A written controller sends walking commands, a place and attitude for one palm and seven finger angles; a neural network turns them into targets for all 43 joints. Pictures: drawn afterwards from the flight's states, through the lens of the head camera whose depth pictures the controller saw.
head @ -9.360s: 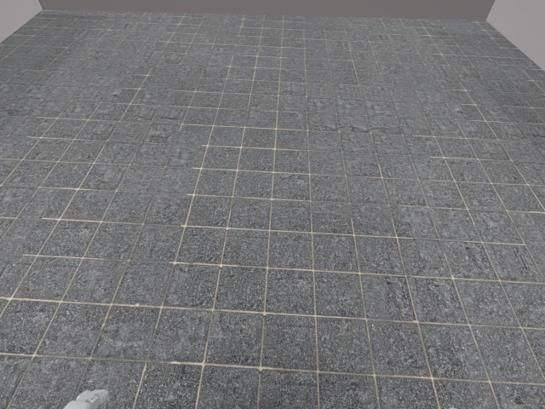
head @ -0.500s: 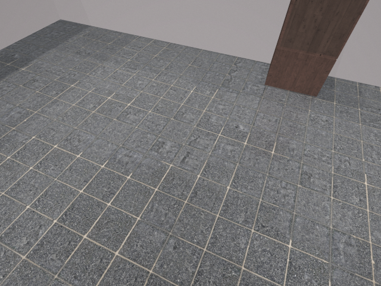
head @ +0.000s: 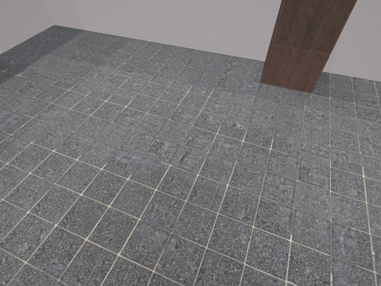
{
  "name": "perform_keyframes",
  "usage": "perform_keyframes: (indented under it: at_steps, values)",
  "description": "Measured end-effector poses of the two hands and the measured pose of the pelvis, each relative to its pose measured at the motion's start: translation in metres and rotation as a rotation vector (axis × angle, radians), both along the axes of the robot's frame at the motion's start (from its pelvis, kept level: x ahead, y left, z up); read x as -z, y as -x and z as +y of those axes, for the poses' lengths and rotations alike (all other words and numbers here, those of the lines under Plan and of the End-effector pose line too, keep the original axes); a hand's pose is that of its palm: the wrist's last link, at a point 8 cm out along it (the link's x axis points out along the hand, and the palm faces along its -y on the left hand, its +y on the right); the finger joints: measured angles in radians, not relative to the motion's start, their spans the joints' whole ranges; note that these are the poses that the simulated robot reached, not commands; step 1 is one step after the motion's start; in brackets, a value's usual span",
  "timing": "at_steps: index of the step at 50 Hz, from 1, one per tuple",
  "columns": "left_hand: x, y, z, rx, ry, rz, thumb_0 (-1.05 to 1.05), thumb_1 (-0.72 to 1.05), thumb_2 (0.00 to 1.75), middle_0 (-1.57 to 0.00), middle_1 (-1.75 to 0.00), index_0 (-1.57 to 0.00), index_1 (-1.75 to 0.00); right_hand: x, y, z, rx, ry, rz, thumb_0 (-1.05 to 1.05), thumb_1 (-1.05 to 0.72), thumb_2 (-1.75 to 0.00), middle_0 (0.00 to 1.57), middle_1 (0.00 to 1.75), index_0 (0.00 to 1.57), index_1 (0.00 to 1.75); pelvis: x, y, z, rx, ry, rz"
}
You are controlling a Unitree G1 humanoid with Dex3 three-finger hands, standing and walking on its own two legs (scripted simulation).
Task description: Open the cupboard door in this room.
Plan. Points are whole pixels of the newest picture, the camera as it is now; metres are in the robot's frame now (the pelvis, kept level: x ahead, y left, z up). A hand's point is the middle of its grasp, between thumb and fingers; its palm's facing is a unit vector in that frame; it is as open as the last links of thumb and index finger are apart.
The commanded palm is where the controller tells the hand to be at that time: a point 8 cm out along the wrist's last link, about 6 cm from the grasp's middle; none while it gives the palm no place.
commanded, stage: stand and wait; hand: left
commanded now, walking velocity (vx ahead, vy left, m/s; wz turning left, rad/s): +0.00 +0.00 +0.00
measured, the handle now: out of the picture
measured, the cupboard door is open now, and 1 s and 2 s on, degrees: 0 0 0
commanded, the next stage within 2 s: turn or walk to find it in 0.56 s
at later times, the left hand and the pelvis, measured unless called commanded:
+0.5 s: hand out of the picture -0.03 +0.17 -0.17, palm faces +0.05 -0.98 -0.19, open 7.4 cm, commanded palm none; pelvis -0.01 +0.00 +0.00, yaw +1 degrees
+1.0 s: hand out of the picture +0.00 +0.19 -0.17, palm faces +0.05 -0.97 -0.22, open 7.4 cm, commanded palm none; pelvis -0.01 +0.00 +0.00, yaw +2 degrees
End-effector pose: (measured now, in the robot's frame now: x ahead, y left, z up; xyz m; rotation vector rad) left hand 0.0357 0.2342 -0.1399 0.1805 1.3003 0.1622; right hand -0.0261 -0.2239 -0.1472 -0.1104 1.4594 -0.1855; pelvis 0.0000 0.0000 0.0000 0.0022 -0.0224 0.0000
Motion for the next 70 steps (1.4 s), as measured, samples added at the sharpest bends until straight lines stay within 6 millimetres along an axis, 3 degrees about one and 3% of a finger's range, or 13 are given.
perform_keyframes:
  at_steps: [9,15,24,37,51,61,70]
  values:
    - [0.006,0.027,-0.005,-0.040,0.024,0.052,0.01,0.91,0.90,-0.20,-0.30,-0.20,-0.30,-0.001,-0.025,0.006,-0.047,-0.001,-0.057,0.00,-0.91,-0.90,0.20,0.30,0.19,0.29,0.000,0.005,0.003,-0.020,0.004,0.004]
    - [0.006,0.052,-0.012,-0.056,0.042,0.101,0.01,0.91,0.90,-0.20,-0.30,-0.20,-0.30,-0.005,-0.039,-0.001,-0.065,0.019,-0.093,0.01,-0.92,-0.90,0.20,0.30,0.20,0.29,-0.002,0.006,0.002,-0.018,0.005,-0.003]
    - [0.004,0.073,-0.012,-0.060,0.046,0.139,0.01,0.91,0.90,-0.20,-0.30,-0.20,-0.30,-0.011,-0.046,-0.007,-0.078,0.032,-0.120,0.00,-0.91,-0.90,0.20,0.30,0.20,0.29,-0.005,0.009,0.001,-0.014,0.007,-0.012]
    - [-0.001,0.051,0.012,-0.060,-0.014,0.074,0.01,0.91,0.90,-0.20,-0.30,-0.20,-0.30,-0.009,-0.038,-0.016,-0.099,0.047,-0.086,0.00,-0.91,-0.90,0.20,0.30,0.19,0.29,-0.003,0.014,0.002,-0.036,0.010,0.001]
    - [0.000,0.039,0.009,-0.046,0.005,0.043,0.01,0.91,0.90,-0.20,-0.30,-0.20,-0.30,-0.009,-0.046,-0.006,-0.106,0.021,-0.111,0.00,-0.91,-0.90,0.20,0.30,0.20,0.30,-0.004,0.013,0.003,-0.037,0.009,-0.006]
    - [-0.007,0.034,0.026,-0.032,-0.031,0.036,0.01,0.91,0.90,-0.21,-0.30,-0.20,-0.30,-0.020,-0.066,-0.033,-0.127,0.084,-0.153,0.00,-0.90,-0.90,0.20,0.30,0.20,0.30,-0.006,0.012,0.001,-0.031,0.009,-0.011]
    - [-0.018,0.014,0.051,0.000,-0.095,0.026,0.01,0.91,0.90,-0.20,-0.30,-0.20,-0.30,-0.032,-0.089,-0.063,-0.135,0.161,-0.204,0.00,-0.91,-0.90,0.20,0.30,0.20,0.30,-0.007,0.009,0.000,0.004,0.009,-0.005]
